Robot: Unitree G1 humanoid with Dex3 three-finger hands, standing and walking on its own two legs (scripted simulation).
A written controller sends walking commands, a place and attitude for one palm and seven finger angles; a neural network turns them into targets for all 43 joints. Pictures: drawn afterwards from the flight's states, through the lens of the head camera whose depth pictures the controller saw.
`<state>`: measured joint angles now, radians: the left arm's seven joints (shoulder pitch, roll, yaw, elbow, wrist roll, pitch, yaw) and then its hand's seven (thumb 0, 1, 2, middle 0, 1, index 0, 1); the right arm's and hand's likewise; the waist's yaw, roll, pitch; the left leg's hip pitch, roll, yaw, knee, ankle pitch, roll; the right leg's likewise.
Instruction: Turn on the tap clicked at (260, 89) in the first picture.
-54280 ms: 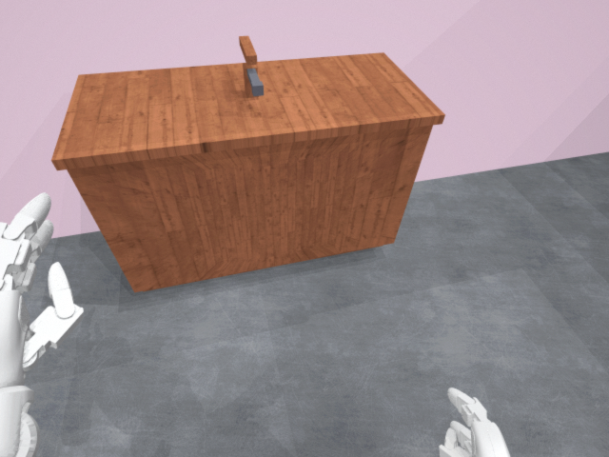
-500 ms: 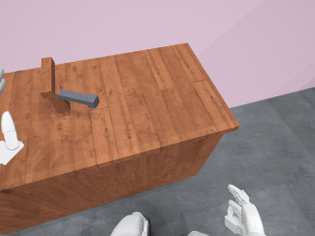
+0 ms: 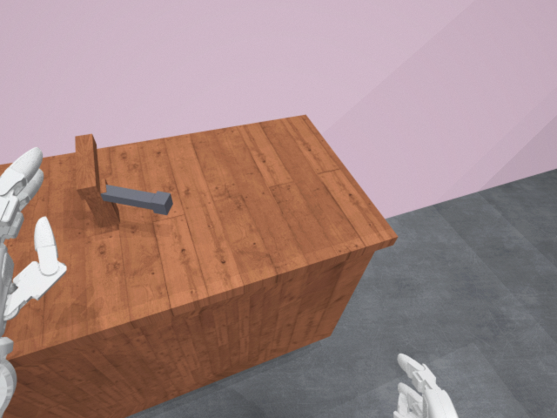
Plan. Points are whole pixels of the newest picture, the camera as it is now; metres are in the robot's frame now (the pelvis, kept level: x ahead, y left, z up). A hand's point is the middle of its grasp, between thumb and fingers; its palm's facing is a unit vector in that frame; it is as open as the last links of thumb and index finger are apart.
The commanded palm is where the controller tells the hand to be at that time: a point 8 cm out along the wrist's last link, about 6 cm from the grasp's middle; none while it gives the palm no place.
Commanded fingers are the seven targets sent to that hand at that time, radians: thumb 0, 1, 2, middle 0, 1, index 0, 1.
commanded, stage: come to a stop and stand still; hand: left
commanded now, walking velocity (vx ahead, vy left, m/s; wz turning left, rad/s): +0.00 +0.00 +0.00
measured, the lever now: (162, 203) +0.44 +0.24 +0.02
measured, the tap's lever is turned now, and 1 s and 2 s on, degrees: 58 58 58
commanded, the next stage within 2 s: look again from close up in 0.74 s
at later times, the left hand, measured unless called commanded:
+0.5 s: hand (95, 234) +0.25 +0.23 +0.17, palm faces +0.39 -0.84 -0.37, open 7.4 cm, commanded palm +0.19 +0.26 +0.19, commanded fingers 0.00 0.90 0.90 -0.20 -0.30 -0.20 -0.30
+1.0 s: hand (97, 243) +0.25 +0.23 +0.17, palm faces +0.41 -0.84 -0.35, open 7.4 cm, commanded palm +0.19 +0.26 +0.19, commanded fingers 0.00 0.90 0.90 -0.20 -0.30 -0.20 -0.30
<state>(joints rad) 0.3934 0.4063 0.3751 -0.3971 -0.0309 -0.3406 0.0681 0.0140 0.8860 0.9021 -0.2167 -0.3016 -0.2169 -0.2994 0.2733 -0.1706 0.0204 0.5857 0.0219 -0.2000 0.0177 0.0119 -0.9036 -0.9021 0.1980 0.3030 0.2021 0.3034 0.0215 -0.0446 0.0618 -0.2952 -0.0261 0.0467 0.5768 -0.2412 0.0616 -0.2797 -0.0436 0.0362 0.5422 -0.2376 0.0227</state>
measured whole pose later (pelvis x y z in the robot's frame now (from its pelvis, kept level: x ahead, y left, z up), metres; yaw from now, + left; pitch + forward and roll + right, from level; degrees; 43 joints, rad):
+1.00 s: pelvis +0.04 -0.03 +0.01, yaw +1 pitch -1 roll -1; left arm 0.43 0.35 0.35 -0.43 -0.06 -0.21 0.10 0.01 0.89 0.90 -0.21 -0.30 -0.21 -0.30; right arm 0.19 -0.19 0.02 0.59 0.01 -0.11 -0.02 0.01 -0.90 -0.90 0.20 0.30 0.20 0.30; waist 0.03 -0.01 0.04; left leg -0.21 0.01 0.00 0.45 -0.22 0.01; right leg -0.16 0.00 0.01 0.36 -0.19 0.02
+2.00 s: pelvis +0.01 -0.01 +0.01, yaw +4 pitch +0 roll -1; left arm 0.37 0.42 0.38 -0.45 -0.09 -0.30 0.12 0.01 0.89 0.90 -0.21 -0.30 -0.21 -0.30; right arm 0.16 -0.19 0.02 0.60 0.02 -0.20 0.05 0.01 -0.90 -0.90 0.20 0.30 0.20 0.30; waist 0.06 -0.06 0.10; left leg -0.31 -0.05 -0.02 0.52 -0.21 0.05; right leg -0.26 -0.05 0.00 0.47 -0.21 0.05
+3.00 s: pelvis +0.02 -0.04 +0.00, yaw +3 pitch -2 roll +0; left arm 0.43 0.38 0.36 -0.41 -0.13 -0.01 -0.01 0.01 0.90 0.90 -0.21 -0.30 -0.21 -0.30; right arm 0.17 -0.23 0.04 0.61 0.00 -0.19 0.00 0.01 -0.90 -0.90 0.20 0.30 0.21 0.30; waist 0.03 0.00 0.01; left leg -0.28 -0.02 -0.01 0.56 -0.25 0.01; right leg -0.27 -0.02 0.02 0.59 -0.28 0.01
